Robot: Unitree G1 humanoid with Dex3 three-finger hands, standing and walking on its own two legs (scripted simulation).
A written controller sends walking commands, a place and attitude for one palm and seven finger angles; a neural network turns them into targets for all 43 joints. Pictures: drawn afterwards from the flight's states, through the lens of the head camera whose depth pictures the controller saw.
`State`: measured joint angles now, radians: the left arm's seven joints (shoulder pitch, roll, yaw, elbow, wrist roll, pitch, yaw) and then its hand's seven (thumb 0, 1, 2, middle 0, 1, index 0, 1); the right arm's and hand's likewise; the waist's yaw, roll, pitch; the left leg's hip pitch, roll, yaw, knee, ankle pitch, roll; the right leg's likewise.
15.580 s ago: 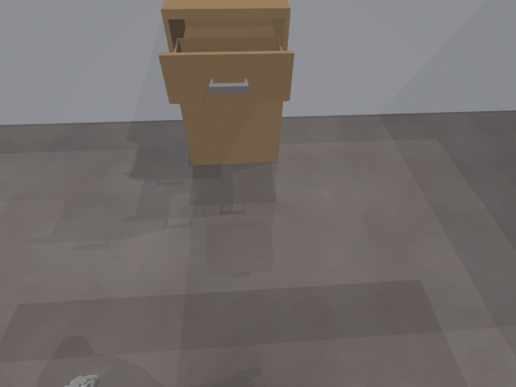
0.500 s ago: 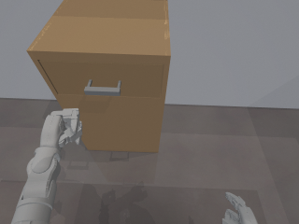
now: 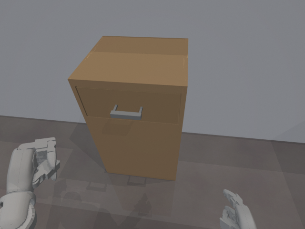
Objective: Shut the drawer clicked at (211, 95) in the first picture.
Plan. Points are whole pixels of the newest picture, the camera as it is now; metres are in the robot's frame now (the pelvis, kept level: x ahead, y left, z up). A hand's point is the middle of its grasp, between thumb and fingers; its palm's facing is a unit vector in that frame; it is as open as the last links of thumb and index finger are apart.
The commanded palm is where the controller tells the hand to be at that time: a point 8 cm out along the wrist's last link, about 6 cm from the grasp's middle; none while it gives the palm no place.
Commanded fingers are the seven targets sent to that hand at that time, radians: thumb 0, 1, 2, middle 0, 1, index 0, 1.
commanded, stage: draw the hand back to the body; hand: left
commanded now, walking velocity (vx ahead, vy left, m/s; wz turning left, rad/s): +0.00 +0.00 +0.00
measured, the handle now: (127, 111) +0.60 +0.19 -0.09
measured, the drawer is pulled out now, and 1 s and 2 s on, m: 0.00 0.00 0.00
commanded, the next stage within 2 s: step back with the hand held close in 0.30 s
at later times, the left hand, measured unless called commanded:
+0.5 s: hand (38, 173) +0.17 +0.24 +0.17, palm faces +0.40 -0.82 -0.41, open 3.2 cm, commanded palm +0.11 +0.27 +0.18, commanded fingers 0.00 0.90 0.90 -1.40 -1.60 -1.40 -1.60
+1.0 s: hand (18, 193) +0.14 +0.26 +0.15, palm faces +0.34 -0.80 -0.50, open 3.2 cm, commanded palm +0.07 +0.30 +0.18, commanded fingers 0.00 0.90 0.90 -1.40 -1.60 -1.40 -1.60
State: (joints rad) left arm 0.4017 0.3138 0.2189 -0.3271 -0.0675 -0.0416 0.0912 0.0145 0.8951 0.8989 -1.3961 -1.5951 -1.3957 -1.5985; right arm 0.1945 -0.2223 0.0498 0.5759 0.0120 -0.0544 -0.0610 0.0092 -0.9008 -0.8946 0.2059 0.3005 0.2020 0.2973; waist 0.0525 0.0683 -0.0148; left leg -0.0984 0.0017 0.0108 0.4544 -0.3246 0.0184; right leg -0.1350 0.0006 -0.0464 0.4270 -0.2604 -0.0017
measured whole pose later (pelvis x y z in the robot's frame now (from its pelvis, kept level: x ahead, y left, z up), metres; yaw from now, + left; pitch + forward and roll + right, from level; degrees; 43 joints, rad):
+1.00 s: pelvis -0.06 +0.02 +0.00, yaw -1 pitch +1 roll +0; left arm 0.61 0.39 0.38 -0.54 -0.03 -0.22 0.12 0.01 0.89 0.90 -1.40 -1.59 -1.40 -1.60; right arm 0.17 -0.21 -0.01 0.54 0.01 -0.02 -0.07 0.01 -0.90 -0.89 0.21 0.30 0.20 0.30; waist 0.01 0.01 0.02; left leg -0.29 -0.03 0.04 0.51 -0.25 0.05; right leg -0.32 -0.03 -0.02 0.48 -0.18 0.03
